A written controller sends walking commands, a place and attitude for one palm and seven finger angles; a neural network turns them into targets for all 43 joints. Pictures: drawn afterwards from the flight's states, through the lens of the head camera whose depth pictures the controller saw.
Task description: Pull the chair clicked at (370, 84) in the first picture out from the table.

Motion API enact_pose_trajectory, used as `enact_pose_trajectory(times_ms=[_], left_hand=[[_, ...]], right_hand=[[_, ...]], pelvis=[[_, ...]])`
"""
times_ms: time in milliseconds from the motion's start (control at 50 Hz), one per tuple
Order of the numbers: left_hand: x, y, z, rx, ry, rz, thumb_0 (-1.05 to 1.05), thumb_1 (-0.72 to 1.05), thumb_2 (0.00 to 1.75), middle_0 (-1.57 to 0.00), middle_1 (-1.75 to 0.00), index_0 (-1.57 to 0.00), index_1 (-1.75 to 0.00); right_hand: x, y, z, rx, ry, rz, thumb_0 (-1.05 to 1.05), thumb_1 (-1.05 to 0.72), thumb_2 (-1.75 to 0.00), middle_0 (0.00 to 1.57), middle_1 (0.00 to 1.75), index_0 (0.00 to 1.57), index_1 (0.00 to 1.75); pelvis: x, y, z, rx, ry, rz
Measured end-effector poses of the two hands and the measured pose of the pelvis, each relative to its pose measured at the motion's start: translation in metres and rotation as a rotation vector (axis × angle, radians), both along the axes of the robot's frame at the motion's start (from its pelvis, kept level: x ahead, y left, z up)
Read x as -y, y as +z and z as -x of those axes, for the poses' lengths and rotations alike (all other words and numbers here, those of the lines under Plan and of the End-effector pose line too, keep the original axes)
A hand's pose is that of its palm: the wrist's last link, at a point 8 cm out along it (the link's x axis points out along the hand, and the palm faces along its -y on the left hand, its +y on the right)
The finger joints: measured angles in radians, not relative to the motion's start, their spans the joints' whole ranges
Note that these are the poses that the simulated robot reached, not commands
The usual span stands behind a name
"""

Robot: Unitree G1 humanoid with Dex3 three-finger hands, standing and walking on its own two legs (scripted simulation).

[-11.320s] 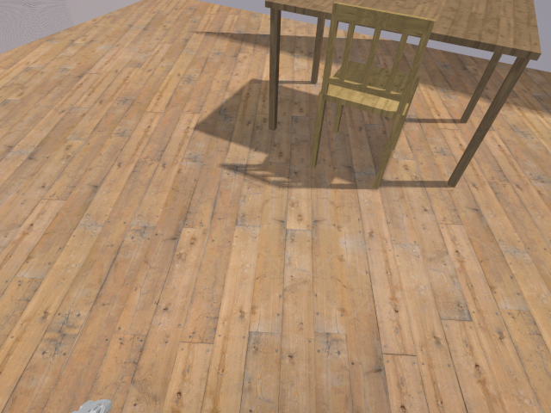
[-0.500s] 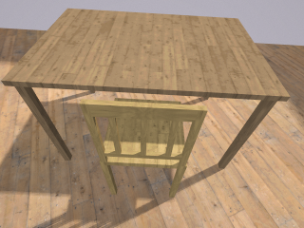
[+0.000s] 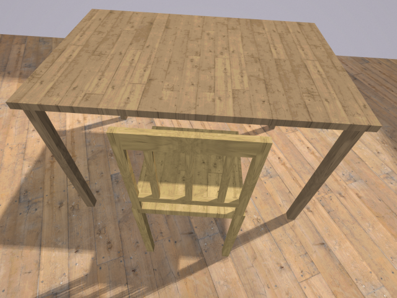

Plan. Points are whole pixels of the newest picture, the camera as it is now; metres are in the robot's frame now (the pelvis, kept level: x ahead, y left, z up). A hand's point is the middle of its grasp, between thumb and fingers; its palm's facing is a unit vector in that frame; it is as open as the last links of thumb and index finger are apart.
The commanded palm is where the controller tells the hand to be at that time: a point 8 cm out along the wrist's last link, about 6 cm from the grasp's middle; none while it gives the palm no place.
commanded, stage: raise the hand toward the chair's back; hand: left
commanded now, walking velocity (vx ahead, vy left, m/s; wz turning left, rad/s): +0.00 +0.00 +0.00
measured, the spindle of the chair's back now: (189, 177) +0.45 +0.06 -0.11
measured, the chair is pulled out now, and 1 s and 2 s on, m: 0.00 0.00 0.00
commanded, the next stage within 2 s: none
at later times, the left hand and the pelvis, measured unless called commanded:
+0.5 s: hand out of the picture +0.12 +0.17 -0.05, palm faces +0.19 -0.98 -0.09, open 10.6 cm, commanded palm +0.12 +0.22 -0.06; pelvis -0.05 -0.06 -0.10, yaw +4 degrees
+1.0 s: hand (119, 273) +0.18 +0.17 -0.06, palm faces -0.02 -1.00 -0.04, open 14.9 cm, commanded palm +0.15 +0.24 -0.04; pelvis -0.03 -0.02 -0.09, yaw +2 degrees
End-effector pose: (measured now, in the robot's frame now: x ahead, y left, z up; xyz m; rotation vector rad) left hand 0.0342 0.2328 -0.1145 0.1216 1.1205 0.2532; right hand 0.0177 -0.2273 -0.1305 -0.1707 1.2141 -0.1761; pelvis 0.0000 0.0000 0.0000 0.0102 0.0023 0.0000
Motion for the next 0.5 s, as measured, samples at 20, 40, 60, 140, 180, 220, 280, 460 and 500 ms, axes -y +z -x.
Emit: enact_pose_trajectory(times_ms=[20,40,60,140,180,220,280,460,500], left_hand=[[-0.005,0.017,-0.021,0.131,0.003,-0.04,0.03,0.93,0.89,-0.21,-0.3,-0.2,-0.29],[-0.007,0.035,-0.043,0.253,0.008,-0.062,0.03,0.93,0.89,-0.21,-0.3,-0.2,-0.29],[-0.007,0.052,-0.064,0.374,0.004,-0.072,0.03,0.92,0.89,-0.2,-0.3,-0.2,-0.29],[0.01,0.112,-0.133,0.814,-0.082,-0.053,0.03,0.85,0.86,-0.19,-0.29,-0.19,-0.28],[0.023,0.122,-0.149,0.993,-0.134,0.006,0.02,0.81,0.85,-0.19,-0.28,-0.18,-0.28],[0.037,0.117,-0.149,1.111,-0.196,0.077,0.02,0.77,0.83,-0.18,-0.27,-0.18,-0.27],[0.047,0.083,-0.127,1.113,-0.269,0.139,0.01,0.69,0.8,-0.18,-0.26,-0.17,-0.26],[0.015,0.048,-0.048,1.039,-0.105,-0.041,0.02,0.47,0.72,-0.17,-0.23,-0.16,-0.23],[0.015,0.068,-0.054,1.155,-0.139,-0.079,0.02,0.42,0.7,-0.16,-0.23,-0.15,-0.22]], right_hand=[[0.003,0.002,-0.007,0.066,0.0,0.005,0.02,-0.92,-0.9,0.2,0.3,0.2,0.3],[0.006,0.004,-0.014,0.127,0.0,0.006,0.02,-0.92,-0.9,0.2,0.3,0.2,0.3],[0.01,0.005,-0.023,0.186,0.006,0.007,0.02,-0.92,-0.9,0.2,0.3,0.2,0.3],[0.027,0.011,-0.063,0.393,0.063,0.026,0.02,-0.91,-0.9,0.2,0.3,0.2,0.3],[0.037,0.017,-0.083,0.479,0.083,0.043,0.02,-0.91,-0.9,0.2,0.3,0.2,0.3],[0.046,0.023,-0.101,0.552,0.105,0.059,0.02,-0.9,-0.9,0.2,0.3,0.2,0.3],[0.06,0.029,-0.126,0.64,0.152,0.087,0.01,-0.9,-0.9,0.2,0.3,0.2,0.3],[0.061,0.004,-0.171,0.715,0.266,0.105,0.01,-0.9,-0.9,0.2,0.3,0.19,0.3],[0.053,-0.011,-0.171,0.7,0.279,0.078,0.01,-0.9,-0.9,0.2,0.3,0.19,0.3]], pelvis=[[0.002,-0.001,0.001,-0.006,0.004,-0.009],[0.004,-0.003,0.003,-0.009,0.012,-0.017],[0.005,-0.005,0.006,-0.01,0.024,-0.02],[0.01,-0.016,0.019,-0.059,0.047,0.005],[0.017,-0.027,0.025,-0.106,0.034,0.004],[0.026,-0.039,0.031,-0.143,0.023,0.001],[0.037,-0.058,0.039,-0.179,0.023,0.001],[0.059,-0.099,0.047,-0.241,0.062,0.041],[0.06,-0.104,0.048,-0.246,0.071,0.054]])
